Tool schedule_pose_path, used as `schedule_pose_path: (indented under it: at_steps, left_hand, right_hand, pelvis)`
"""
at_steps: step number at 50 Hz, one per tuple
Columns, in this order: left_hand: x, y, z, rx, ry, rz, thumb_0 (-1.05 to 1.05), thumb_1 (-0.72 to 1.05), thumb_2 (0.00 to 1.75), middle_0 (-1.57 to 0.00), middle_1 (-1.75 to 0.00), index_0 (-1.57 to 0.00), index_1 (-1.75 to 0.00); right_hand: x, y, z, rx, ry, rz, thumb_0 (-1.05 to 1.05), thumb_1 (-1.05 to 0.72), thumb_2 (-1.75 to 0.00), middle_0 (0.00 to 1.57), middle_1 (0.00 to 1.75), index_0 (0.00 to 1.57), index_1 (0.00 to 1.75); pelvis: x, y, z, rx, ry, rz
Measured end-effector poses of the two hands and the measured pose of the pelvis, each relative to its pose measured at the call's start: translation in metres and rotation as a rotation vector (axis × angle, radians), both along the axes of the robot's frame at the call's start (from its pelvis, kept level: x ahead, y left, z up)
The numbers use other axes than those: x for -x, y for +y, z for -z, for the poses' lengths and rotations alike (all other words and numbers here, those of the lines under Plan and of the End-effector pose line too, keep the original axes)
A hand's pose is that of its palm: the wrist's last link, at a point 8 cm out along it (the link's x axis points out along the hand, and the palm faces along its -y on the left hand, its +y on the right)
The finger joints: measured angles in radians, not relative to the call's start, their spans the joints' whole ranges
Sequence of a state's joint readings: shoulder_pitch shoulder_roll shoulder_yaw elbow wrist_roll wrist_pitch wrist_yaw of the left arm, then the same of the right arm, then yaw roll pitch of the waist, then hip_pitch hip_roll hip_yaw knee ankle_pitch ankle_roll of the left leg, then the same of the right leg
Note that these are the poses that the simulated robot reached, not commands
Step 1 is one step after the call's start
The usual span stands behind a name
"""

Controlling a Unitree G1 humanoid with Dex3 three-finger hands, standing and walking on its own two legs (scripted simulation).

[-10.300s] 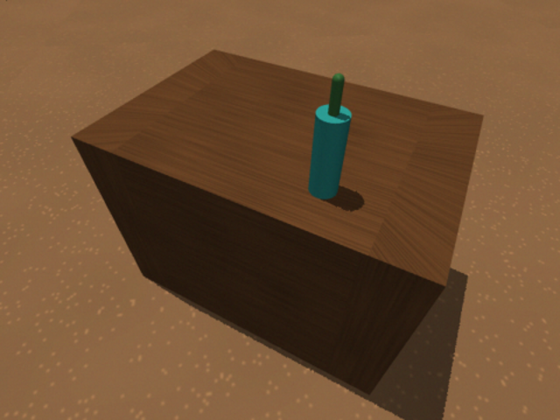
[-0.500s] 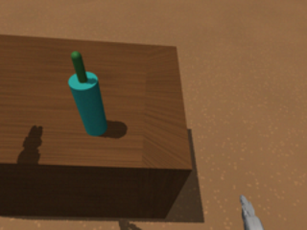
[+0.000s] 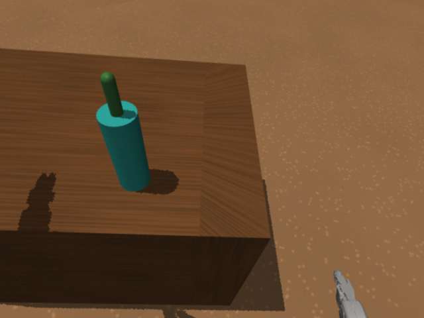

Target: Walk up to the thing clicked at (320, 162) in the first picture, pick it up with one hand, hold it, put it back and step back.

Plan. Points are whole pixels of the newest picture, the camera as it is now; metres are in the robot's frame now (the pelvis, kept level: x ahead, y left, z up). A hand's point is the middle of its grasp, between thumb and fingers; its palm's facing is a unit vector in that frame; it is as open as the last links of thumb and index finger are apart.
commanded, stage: go down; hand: left
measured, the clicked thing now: (123, 137) +0.47 +0.16 +0.09
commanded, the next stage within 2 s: approach in 0.44 s
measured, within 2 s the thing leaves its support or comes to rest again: neither
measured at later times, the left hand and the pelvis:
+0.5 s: hand out of the picture +0.38 +0.36 +0.15, palm faces +0.15 -0.99 +0.01, open 17.7 cm; pelvis -0.01 +0.00 +0.00, yaw +0 degrees
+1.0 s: hand (71, 172) +0.41 +0.26 +0.05, palm faces +0.04 -1.00 +0.06, open 17.7 cm; pelvis -0.03 +0.00 -0.02, yaw +0 degrees
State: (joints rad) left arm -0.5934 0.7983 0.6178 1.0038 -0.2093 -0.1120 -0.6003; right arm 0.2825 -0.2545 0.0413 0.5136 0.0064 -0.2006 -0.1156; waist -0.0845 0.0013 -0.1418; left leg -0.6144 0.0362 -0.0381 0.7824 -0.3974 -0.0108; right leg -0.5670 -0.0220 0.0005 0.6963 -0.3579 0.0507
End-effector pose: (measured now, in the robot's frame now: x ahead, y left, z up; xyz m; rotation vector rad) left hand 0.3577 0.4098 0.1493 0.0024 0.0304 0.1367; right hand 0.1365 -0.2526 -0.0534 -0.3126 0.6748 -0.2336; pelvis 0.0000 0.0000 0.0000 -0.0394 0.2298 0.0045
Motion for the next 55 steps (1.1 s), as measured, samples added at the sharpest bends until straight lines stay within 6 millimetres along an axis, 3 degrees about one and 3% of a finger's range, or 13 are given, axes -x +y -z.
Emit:
schedule_pose_path:
  at_steps: [15, 28, 36, 41, 46, 50, 55]
  left_hand:
    - [0.012, 0.004, -0.005, 0.001, -0.011, -0.023, -0.02, -0.60, 0.06, -0.07, -0.05, -0.06, -0.05]
    - [0.007, -0.005, -0.001, 0.004, -0.019, -0.009, -0.02, -0.60, 0.05, -0.07, -0.05, -0.07, -0.05]
    - [0.006, -0.011, 0.007, 0.002, 0.013, 0.008, -0.02, -0.57, 0.05, -0.07, -0.05, -0.06, -0.06]
    - [0.000, -0.030, 0.033, 0.029, 0.038, 0.043, -0.01, -0.58, 0.05, -0.06, -0.05, -0.05, -0.06]
    - [-0.016, -0.064, 0.070, 0.061, 0.049, 0.082, -0.01, -0.60, 0.05, -0.06, -0.05, -0.05, -0.06]
    - [-0.032, -0.097, 0.098, 0.070, 0.045, 0.095, -0.02, -0.60, 0.05, -0.06, -0.05, -0.05, -0.06]
    - [-0.051, -0.127, 0.116, 0.071, 0.013, 0.066, -0.02, -0.61, 0.05, -0.06, -0.06, -0.06, -0.06]
  right_hand:
    - [0.000, -0.004, -0.003, 0.011, -0.014, -0.006, -0.01, 0.52, -0.06, 0.06, 0.05, 0.05, 0.05]
    - [0.014, -0.008, 0.000, 0.019, 0.002, 0.009, -0.01, 0.52, -0.06, 0.06, 0.05, 0.05, 0.05]
    - [0.010, -0.001, 0.001, 0.000, -0.006, -0.003, -0.01, 0.54, -0.05, 0.06, 0.05, 0.05, 0.05]
    - [0.006, 0.007, 0.003, -0.012, -0.019, -0.037, -0.01, 0.54, -0.05, 0.06, 0.05, 0.05, 0.05]
    - [0.006, 0.005, 0.000, -0.001, -0.045, -0.056, -0.01, 0.55, -0.05, 0.06, 0.05, 0.05, 0.05]
    - [0.014, -0.003, -0.003, 0.023, -0.049, -0.059, -0.01, 0.55, -0.05, 0.06, 0.05, 0.05, 0.05]
    - [0.032, -0.014, -0.004, 0.050, -0.016, -0.029, -0.01, 0.55, -0.05, 0.06, 0.05, 0.05, 0.05]
  pelvis:
    - [0.006, -0.002, 0.000, -0.002, -0.017, -0.009]
    - [0.011, -0.002, 0.002, -0.001, -0.013, -0.003]
    - [0.011, -0.002, 0.003, -0.003, -0.013, -0.003]
    - [0.014, -0.001, 0.007, -0.003, 0.001, -0.009]
    - [0.020, -0.002, 0.015, 0.001, 0.023, -0.007]
    - [0.026, -0.003, 0.024, 0.004, 0.044, 0.001]
    - [0.030, -0.006, 0.031, 0.006, 0.061, 0.012]
